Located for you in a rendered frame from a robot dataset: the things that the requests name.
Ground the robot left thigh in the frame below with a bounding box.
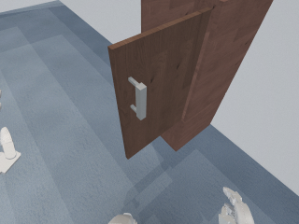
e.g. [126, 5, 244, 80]
[108, 214, 137, 224]

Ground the cupboard door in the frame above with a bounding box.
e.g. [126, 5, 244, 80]
[107, 7, 212, 160]

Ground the robot right hand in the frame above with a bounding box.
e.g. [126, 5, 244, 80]
[219, 187, 255, 224]

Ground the handle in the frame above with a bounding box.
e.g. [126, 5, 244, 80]
[128, 77, 147, 120]

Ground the robot left hand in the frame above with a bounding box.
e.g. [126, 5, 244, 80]
[0, 90, 21, 175]

